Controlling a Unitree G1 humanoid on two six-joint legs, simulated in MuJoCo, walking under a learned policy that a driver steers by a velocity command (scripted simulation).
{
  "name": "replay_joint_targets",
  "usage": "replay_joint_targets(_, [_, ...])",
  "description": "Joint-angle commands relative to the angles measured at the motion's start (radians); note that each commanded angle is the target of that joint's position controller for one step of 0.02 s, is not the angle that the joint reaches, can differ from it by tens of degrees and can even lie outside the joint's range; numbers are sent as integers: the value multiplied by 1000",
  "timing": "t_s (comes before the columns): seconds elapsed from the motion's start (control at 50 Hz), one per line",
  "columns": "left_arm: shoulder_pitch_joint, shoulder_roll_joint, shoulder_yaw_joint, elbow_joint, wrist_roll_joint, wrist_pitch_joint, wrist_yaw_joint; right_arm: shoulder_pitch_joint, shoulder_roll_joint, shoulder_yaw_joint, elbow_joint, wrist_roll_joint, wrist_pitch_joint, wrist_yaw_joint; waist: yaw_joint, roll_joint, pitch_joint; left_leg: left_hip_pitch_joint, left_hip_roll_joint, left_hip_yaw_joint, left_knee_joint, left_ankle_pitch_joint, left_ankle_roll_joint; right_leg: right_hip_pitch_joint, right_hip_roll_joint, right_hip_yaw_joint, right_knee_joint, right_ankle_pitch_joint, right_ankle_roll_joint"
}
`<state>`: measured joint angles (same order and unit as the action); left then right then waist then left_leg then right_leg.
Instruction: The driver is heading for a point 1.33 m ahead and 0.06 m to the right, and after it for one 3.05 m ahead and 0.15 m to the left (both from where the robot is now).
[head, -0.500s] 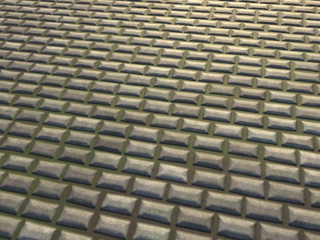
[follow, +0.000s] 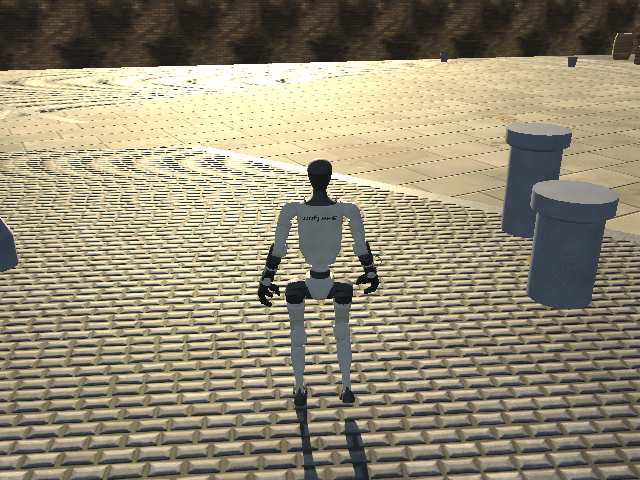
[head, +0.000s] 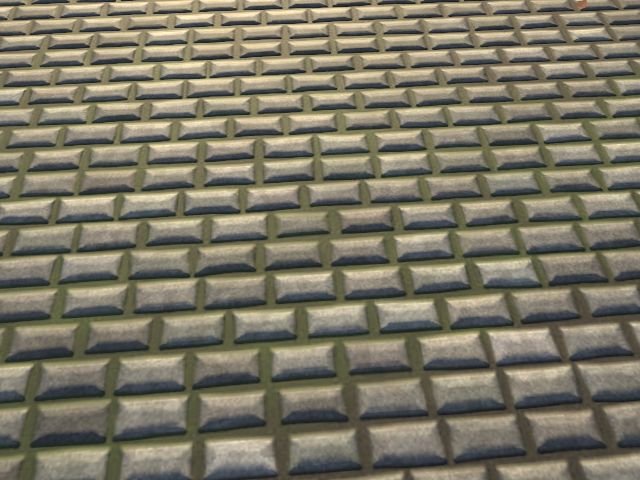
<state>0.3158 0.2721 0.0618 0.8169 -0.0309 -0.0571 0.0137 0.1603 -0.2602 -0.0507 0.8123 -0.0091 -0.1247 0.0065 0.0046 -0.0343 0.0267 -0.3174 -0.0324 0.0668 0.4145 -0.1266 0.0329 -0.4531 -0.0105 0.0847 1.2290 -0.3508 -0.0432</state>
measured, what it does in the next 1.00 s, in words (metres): walks ahead: right foot, then left foot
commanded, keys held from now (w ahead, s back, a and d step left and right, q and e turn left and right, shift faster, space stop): w+e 0.40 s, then w+q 0.60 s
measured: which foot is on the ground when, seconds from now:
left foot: down 0.00-0.40, up 0.42-0.94, down 0.96-1.00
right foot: up 0.00-0.36, down 0.38-0.98, up 1.00-1.00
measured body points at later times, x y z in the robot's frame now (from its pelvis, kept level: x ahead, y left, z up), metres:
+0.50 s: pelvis +0.26 -0.09 -0.01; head +0.30 -0.11 +0.44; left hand +0.49 +0.12 -0.10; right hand +0.27 -0.39 -0.14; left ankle +0.19 +0.10 -0.63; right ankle +0.31 -0.18 -0.74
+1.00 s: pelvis +0.56 -0.11 -0.03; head +0.60 -0.11 +0.42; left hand +0.63 +0.17 -0.15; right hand +0.72 -0.37 -0.12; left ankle +0.67 -0.05 -0.74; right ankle +0.33 -0.19 -0.68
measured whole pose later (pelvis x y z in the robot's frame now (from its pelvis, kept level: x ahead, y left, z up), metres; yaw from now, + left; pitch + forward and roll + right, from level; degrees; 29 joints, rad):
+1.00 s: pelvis +0.56 -0.11 -0.03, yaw -4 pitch +3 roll +0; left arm 0.32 0.27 0.06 0.82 0.00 -0.06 0.02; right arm 0.11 -0.27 -0.05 0.70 0.02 -0.07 0.06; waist 0.02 0.01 0.03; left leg -0.54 -0.05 0.06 0.64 -0.15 0.12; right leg -0.08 -0.02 -0.11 0.86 -0.50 0.00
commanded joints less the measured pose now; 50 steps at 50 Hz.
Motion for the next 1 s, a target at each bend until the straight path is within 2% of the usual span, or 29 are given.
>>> replay_joint_targets(0.02, [29, 28, 11, -84, -4, 5, -6, 29, -85, -23, -22, 0, -15, 4, 1, 110, -39, 158, 289, -258, -263, 37, 176, -181, -123, 32, -11, 58, 3])
replay_joint_targets(0.1, [-60, 29, 8, -146, 9, 14, -8, 52, -137, -42, 5, 6, -18, 3, -4, 74, -9, 178, 304, -131, -293, 171, 191, -278, -140, 31, -149, 184, 17])
replay_joint_targets(0.18, [-182, 24, 0, -190, 7, 0, -36, 72, -165, -45, 13, 8, -2, -2, -46, 73, 8, 218, 272, 5, -276, 212, 152, -254, -122, -30, -383, 383, 9])
replay_joint_targets(0.24, [-284, 21, -4, -237, 5, 0, -57, 120, -189, -48, 25, 19, 14, -6, -85, 77, 35, 282, 290, 44, -256, 185, 131, -246, -104, -84, -498, 388, -1])
replay_joint_targets(0.28, [-321, 32, -2, -269, 3, 3, -68, 139, -206, -53, 34, 29, 29, -6, -89, 85, 51, 345, 315, 59, -228, 208, 115, -252, -92, -106, -545, 319, -21])
replay_joint_targets(0.3, [-324, 41, 2, -281, 4, 4, -72, 141, -216, -56, 36, 33, 37, -8, -81, 91, 50, 372, 324, 73, -196, 277, 105, -235, -76, -125, -563, 267, -35])
replay_joint_targets(0.34, [-256, 79, 23, -283, 10, 10, -73, 128, -244, -64, 29, 37, 51, -14, -24, 129, -9, 395, 321, 114, -41, 607, 82, -99, -5, -184, -583, 161, -76])
replay_joint_targets(0.36, [-126, 115, 46, -253, 9, 11, -70, 111, -249, -65, 23, 38, 61, -19, 55, 123, -78, 368, 295, 148, 141, 739, 63, 70, 51, -216, -635, 178, -106])
replay_joint_targets(0.38, [65, 185, 85, -199, 8, 16, -54, 119, -220, -53, 12, 30, 63, -26, 140, 81, -176, 210, 253, 165, 399, 673, 24, 366, 73, -177, -667, 223, -149])
replay_joint_targets(0.4, [143, 298, 110, -186, 3, 24, -33, 164, -105, -17, -30, -12, 51, -20, 106, -157, -246, -172, 149, 162, 763, -36, -29, 680, -181, 240, -699, 217, -251])
replay_joint_targets(0.42, [130, 307, 95, -224, 12, 4, -40, 194, -80, 6, -63, 6, 6, -3, 65, -239, -437, -422, 5, -73, 994, -482, -40, 864, -365, 773, -899, 56, -414])
replay_joint_targets(0.44, [137, 194, 65, -199, 22, -6, -49, 99, -176, -21, -57, 54, -14, 11, 116, -85, -362, -516, 73, -149, 1024, -385, -21, 821, -342, 642, -933, 88, -335])
replay_joint_targets(0.46, [88, 161, 52, -194, 21, -12, -50, 72, -167, -17, -63, 65, -18, 14, 87, -68, -236, -517, 118, -126, 962, -301, -2, 675, -314, 464, -917, 191, -289])
replay_joint_targets(0.48, [1, 129, 40, -204, 19, -16, -50, 58, -152, -15, -47, 45, -13, 4, 45, 27, -172, -450, 170, -125, 887, -227, -3, 516, -269, 335, -915, 300, -244])
replay_joint_targets(0.5, [-58, 90, 26, -211, 26, -20, -51, 65, -150, -21, -34, 31, 2, -1, 9, 26, -126, -387, 198, -130, 828, -173, -2, 411, -224, 241, -944, 375, -214])
replay_joint_targets(0.52, [-73, 95, 26, -207, 36, -29, -50, 106, -142, -21, -27, 34, 19, 3, -19, -28, -126, -319, 211, -137, 818, -141, -11, 336, -224, 208, -976, 419, -223])
replay_joint_targets(0.56, [-73, 100, 28, -182, 35, -49, -48, 139, -121, -21, -10, 32, 46, 4, -38, -19, -107, -296, 207, -131, 775, -94, -30, 287, -208, 116, -1021, 490, -225])
replay_joint_targets(0.6, [-56, 105, 30, -155, 40, -59, -39, 86, -106, -21, -19, 31, 59, -2, -26, -3, -55, -360, 198, -138, 705, -8, -40, 285, -190, 36, -1053, 514, -203])
replay_joint_targets(0.66, [-17, 103, 29, -123, 45, -60, -24, 22, -89, -20, -39, 33, 57, 0, 5, -9, -20, -420, 159, -172, 545, 144, -42, 335, -177, -50, -1075, 511, -164])
replay_joint_targets(0.72, [-20, 113, 29, -106, 43, -61, -15, -41, -71, -16, -58, 32, 49, 14, 32, -19, 11, -407, 125, -148, 370, 275, -29, 371, -178, -115, -1101, 462, -130])
replay_joint_targets(0.78, [17, 120, 33, -70, 37, -54, -7, -113, -50, -5, -94, 29, 46, 32, 65, -9, 53, -443, 115, -116, 267, 279, -11, 460, -211, -150, -1096, 490, -121])
replay_joint_targets(0.84, [43, 131, 38, -43, 29, -33, 0, -167, -42, 1, -141, 27, 41, 56, 81, -5, 70, -493, 102, -70, 216, 177, 15, 574, -250, -174, -1032, 600, -116])
replay_joint_targets(0.86, [37, 139, 40, -41, 27, -24, 4, -172, -44, 0, -156, 28, 40, 64, 73, -11, 65, -483, 91, -47, 204, 126, 28, 597, -258, -185, -997, 682, -109])
replay_joint_targets(0.9, [7, 170, 46, -50, 25, -9, 16, -130, -69, -11, -171, 29, 44, 72, 33, -52, 5, -361, 32, 24, 204, 22, 65, 606, -253, -219, -878, 1019, -84])
replay_joint_targets(0.92, [-2, 186, 48, -55, 25, -1, 23, -66, -93, -24, -166, 30, 49, 71, -5, -77, -46, -261, -8, 53, 214, -27, 88, 602, -247, -233, -775, 1186, -71])
replay_joint_targets(0.94, [-20, 197, 49, -59, 24, 5, 28, 64, -137, -46, -143, 31, 51, 65, -79, -73, -118, -78, -45, 59, 180, -13, 119, 549, -225, -251, -598, 1236, -50])
replay_joint_targets(0.96, [-32, 193, 43, -70, 21, -1, 31, 225, -202, -77, -113, 29, 56, 48, -168, -21, -203, 215, -13, -43, 122, 55, 168, 365, -182, -258, -339, 1047, -13])
replay_joint_targets(0.98, [67, 55, 1, -109, 55, -25, 14, 290, -305, -98, -107, 26, 58, 29, -97, 239, -315, 597, 255, -504, 123, 79, 321, -50, -17, -229, 47, 158, 49])
replay_joint_targets(1.0, [65, 63, -14, -126, 39, -69, -8, 307, -279, -85, -122, 25, 47, 33, -101, 244, -474, 779, 379, -942, -45, -54, 450, -275, 100, 2, 242, -254, 53])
